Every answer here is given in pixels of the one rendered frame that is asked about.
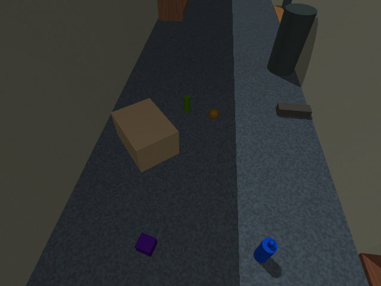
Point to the bookshelf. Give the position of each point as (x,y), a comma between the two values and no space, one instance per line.
(171,10)

